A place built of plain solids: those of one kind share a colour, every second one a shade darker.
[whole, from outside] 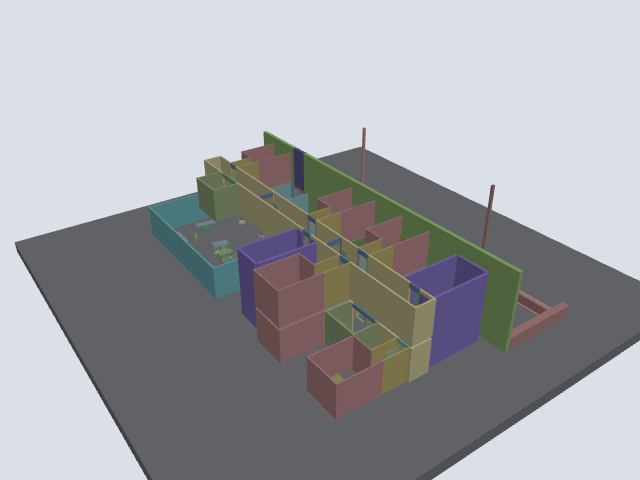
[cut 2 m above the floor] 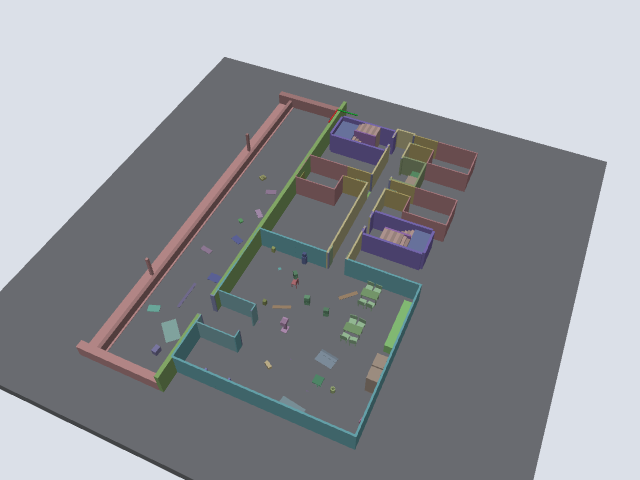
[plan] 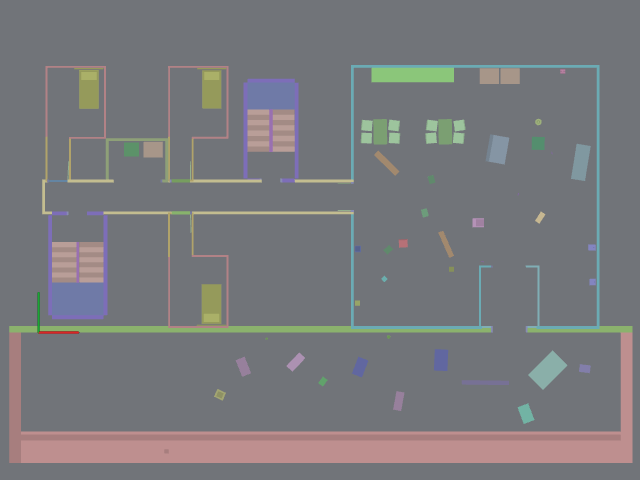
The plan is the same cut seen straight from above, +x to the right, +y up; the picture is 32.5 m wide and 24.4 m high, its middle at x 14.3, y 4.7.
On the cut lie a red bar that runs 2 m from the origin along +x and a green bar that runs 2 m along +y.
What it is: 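A roadside lodge of the 2000s; a bar 28.7 x 13.8 m on two storeys of 3.05 m, rooms of 3.12 x 5.68 m, a corridor of 1.47 m under 2.41 m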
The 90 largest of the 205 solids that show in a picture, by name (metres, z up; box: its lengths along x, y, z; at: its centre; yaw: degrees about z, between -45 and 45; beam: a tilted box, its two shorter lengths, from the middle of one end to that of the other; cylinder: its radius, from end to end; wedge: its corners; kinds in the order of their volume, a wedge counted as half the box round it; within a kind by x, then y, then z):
{
 "wall_forecourt_1": {"box": [24.59, 0.33, 6.66], "at": [10.79, 0.16, 3.28]},
 "wall_forecourt_2": {"box": [5.44, 0.33, 6.66], "at": [27.47, 0.16, 3.28]},
 "wall_corr_1": {"box": [0.15, 1.77, 2.86], "at": [0.25, 6.89, 1.38]},
 "wall_corr_2": {"box": [0.15, 1.77, 2.95], "at": [0.25, 6.89, 4.48]},
 "wall_corr_3": {"box": [2.35, 0.15, 2.86], "at": [2.64, 7.7, 1.38]},
 "wall_corr_4": {"box": [6.58, 0.15, 2.95], "at": [3.47, 7.7, 4.48]},
 "wall_corr_5": {"box": [4.3, 0.15, 2.86], "at": [4.61, 6.08, 1.38]},
 "wall_corr_6": {"box": [4.3, 0.15, 2.95], "at": [4.61, 6.08, 4.48]},
 "wall_corr_7": {"box": [2.07, 0.15, 2.95], "at": [8.73, 6.08, 4.48]},
 "wall_corr_8": {"box": [2.07, 0.15, 2.95], "at": [8.73, 7.7, 4.48]},
 "wall_corr_9": {"box": [3.65, 0.15, 2.86], "at": [9.52, 7.7, 1.38]},
 "wall_corr_10": {"box": [1.76, 0.15, 2.95], "at": [10.46, 7.7, 4.48]},
 "wall_corr_11": {"box": [3.41, 0.15, 2.95], "at": [11.29, 6.08, 4.48]},
 "wall_corr_12": {"box": [8.33, 0.15, 2.86], "at": [11.86, 6.08, 1.38]},
 "wall_corr_13": {"box": [3.74, 0.15, 2.86], "at": [14.15, 7.7, 1.38]},
 "wall_corr_14": {"box": [6.83, 0.15, 2.95], "at": [15.69, 7.7, 4.48]},
 "wall_corr_15": {"box": [5.19, 0.15, 2.95], "at": [16.51, 6.08, 4.48]},
 "wall_corr_16": {"box": [3.58, 0.15, 2.95], "at": [20.71, 7.7, 4.48]},
 "wall_corr_17": {"box": [6.52, 0.15, 2.95], "at": [22.19, 6.08, 4.48]},
 "wall_corr_18": {"box": [3.63, 0.15, 2.95], "at": [26.69, 7.7, 4.48]},
 "wall_corr_19": {"box": [2.13, 0.15, 2.95], "at": [27.45, 6.08, 4.48]},
 "wall_corr_20": {"box": [0.15, 1.77, 2.95], "at": [28.44, 6.89, 4.48]},
 "wall_shaft_1": {"box": [0.2, 5.08, 5.75], "at": [0.58, 3.41, 2.83]},
 "wall_shaft_2": {"box": [0.84, 0.2, 5.75], "at": [1.1, 6.05, 2.83]},
 "wall_shaft_3": {"box": [2.61, 0.2, 5.75], "at": [1.99, 0.78, 2.83]},
 "wall_shaft_4": {"box": [0.84, 0.2, 5.75], "at": [2.87, 6.05, 2.83]},
 "wall_shaft_5": {"box": [0.2, 5.08, 5.75], "at": [3.39, 3.41, 2.83]},
 "wall_shaft_6": {"box": [0.2, 4.88, 5.75], "at": [10.51, 10.26, 2.83]},
 "wall_shaft_7": {"box": [0.73, 0.2, 5.75], "at": [10.97, 7.73, 2.83]},
 "wall_shaft_8": {"box": [2.4, 0.2, 5.75], "at": [11.81, 12.8, 2.83]},
 "wall_shaft_9": {"box": [0.73, 0.2, 5.75], "at": [12.65, 7.73, 2.83]},
 "wall_shaft_10": {"box": [0.2, 4.88, 5.75], "at": [13.11, 10.26, 2.83]},
 "far_1": {"box": [0.6, 6.64, 1.14], "at": [-1.2, -3.32, 0.52]},
 "far_2": {"box": [31.39, 1.6, 0.1], "at": [14.35, -5.84, 0.0]},
 "far_3": {"box": [31.39, 0.3, 0.83], "at": [14.35, -5.34, 0.36]},
 "far_4": {"box": [0.6, 6.64, 1.14], "at": [29.89, -3.32, 0.52]},
 "wall_pub_1": {"box": [0.15, 3.22, 2.86], "at": [15.95, 1.79, 1.38]},
 "wall_pub_2": {"box": [0.15, 2.82, 2.86], "at": [15.95, 4.81, 1.38]},
 "wall_pub_3": {"box": [0.15, 6.05, 2.86], "at": [15.95, 10.58, 1.38]},
 "wall_pub_4": {"box": [6.14, 0.15, 2.86], "at": [18.94, 13.53, 1.38]},
 "wall_pub_5": {"box": [6.66, 0.15, 2.86], "at": [19.2, 0.25, 1.38]},
 "wall_pub_6": {"box": [0.1, 3.17, 2.86], "at": [22.43, 1.81, 1.38]},
 "wall_pub_7": {"box": [6.5, 0.15, 2.86], "at": [25.26, 13.53, 1.38]},
 "wall_pub_8": {"box": [3.2, 0.15, 2.86], "at": [26.91, 0.25, 1.38]},
 "wall_pub_9": {"box": [0.15, 3.22, 2.86], "at": [28.44, 1.79, 1.38]},
 "wall_pub_10": {"box": [0.15, 10.2, 2.86], "at": [28.44, 8.5, 1.38]},
 "wall_room_bed_1": {"box": [0.1, 3.61, 2.86], "at": [0.4, 11.75, 1.38]},
 "wall_room_bed_2": {"box": [3.07, 0.1, 2.86], "at": [1.88, 13.5, 1.38]},
 "wall_room_bed_3": {"box": [0.1, 3.71, 2.86], "at": [3.37, 11.7, 1.38]},
 "wall_room_bed_4": {"box": [0.1, 3.61, 2.86], "at": [6.63, 2.03, 1.38]},
 "wall_room_bed_5": {"box": [0.1, 3.61, 2.95], "at": [6.63, 2.03, 4.48]},
 "wall_room_bed_6": {"box": [0.1, 3.61, 2.86], "at": [6.63, 11.75, 1.38]},
 "wall_room_bed_7": {"box": [0.1, 3.61, 2.95], "at": [6.63, 11.75, 4.48]},
 "wall_room_bed_8": {"box": [3.07, 0.1, 2.86], "at": [8.11, 0.28, 1.38]},
 "wall_room_bed_9": {"box": [3.07, 0.1, 2.86], "at": [8.11, 13.5, 1.38]},
 "wall_room_bed_10": {"box": [3.07, 0.1, 2.95], "at": [8.11, 13.5, 4.48]},
 "wall_room_bed_11": {"box": [0.1, 3.71, 2.86], "at": [9.6, 2.08, 1.38]},
 "wall_room_bed_12": {"box": [0.1, 3.71, 2.95], "at": [9.6, 2.08, 4.48]},
 "wall_room_bed_13": {"box": [0.1, 3.71, 2.86], "at": [9.6, 11.7, 1.38]},
 "wall_room_bed_14": {"box": [0.1, 3.71, 2.95], "at": [9.6, 11.7, 4.48]},
 "wall_room_bed_15": {"box": [0.1, 3.61, 2.95], "at": [12.86, 2.03, 4.48]},
 "wall_room_bed_16": {"box": [0.1, 3.71, 2.95], "at": [15.83, 2.08, 4.48]},
 "wall_room_bed_17": {"box": [0.1, 3.61, 2.95], "at": [25.32, 2.03, 4.48]},
 "wall_room_bed_18": {"box": [0.1, 3.71, 2.95], "at": [28.29, 2.08, 4.48]},
 "floor_half_1": {"box": [2.62, 1.67, 1.58], "at": [1.99, 1.71, 0.74]},
 "floor_half_2": {"box": [2.41, 1.37, 1.58], "at": [11.81, 12.02, 0.74]},
 "wall_recess_1": {"box": [0.15, 2.25, 2.86], "at": [3.49, 8.75, 1.38]},
 "wall_recess_2": {"box": [3.17, 0.15, 2.86], "at": [5.0, 9.8, 1.38]},
 "wall_recess_3": {"box": [0.15, 2.25, 2.86], "at": [6.51, 8.75, 1.38]},
 "wall_recess_4": {"box": [0.15, 2.47, 2.95], "at": [22.18, 8.86, 4.48]},
 "wall_recess_5": {"box": [3.17, 0.15, 2.95], "at": [23.69, 10.03, 4.48]},
 "wall_recess_6": {"box": [0.15, 2.47, 2.95], "at": [25.2, 8.86, 4.48]},
 "tread_1": {"box": [1.24, 0.26, 2.43], "at": [1.3, 3.69, 1.16]},
 "tread_2": {"box": [1.24, 0.26, 2.6], "at": [1.3, 3.95, 1.25]},
 "tread_3": {"box": [1.24, 0.26, 2.76], "at": [1.3, 4.21, 1.33]},
 "tread_4": {"box": [1.24, 0.26, 2.93], "at": [1.3, 4.47, 1.42]},
 "tread_5": {"box": [1.11, 0.27, 2.93], "at": [12.45, 9.32, 1.42]},
 "tread_6": {"box": [1.11, 0.27, 2.76], "at": [12.45, 9.59, 1.33]},
 "tread_7": {"box": [1.11, 0.27, 2.6], "at": [12.45, 9.86, 1.25]},
 "vending_1": {"box": [0.98, 0.8, 1.75], "at": [5.82, 9.3, 0.95]},
 "vending_2": {"box": [0.98, 0.8, 1.75], "at": [22.91, 13.03, 0.95]},
 "vending_3": {"box": [0.98, 0.8, 1.75], "at": [23.97, 13.03, 0.95]},
 "block_buffet_1": {"box": [4.2, 0.73, 0.93], "at": [19.02, 13.09, 0.41]},
 "block_spine_1": {"box": [0.14, 2.08, 4.15], "at": [1.99, 3.57, 2.03]},
 "block_spine_2": {"box": [0.17, 2.17, 4.15], "at": [11.81, 10.26, 2.03]},
 "floor_room_bed_1": {"box": [2.88, 3.51, 0.24], "at": [8.11, 11.7, 2.93]},
 "wallover_forecourt_1": {"box": [1.66, 0.33, 4.11], "at": [23.92, 0.16, 4.55]},
 "wall_vestibule_1": {"box": [0.1, 3.17, 2.86], "at": [22.43, 1.81, 1.38]},
 "wall_vestibule_2": {"box": [0.1, 3.17, 2.86], "at": [25.41, 1.81, 1.38]},
 "ice_machine_1": {"box": [0.76, 0.72, 1.42], "at": [4.72, 9.3, 0.79]}
}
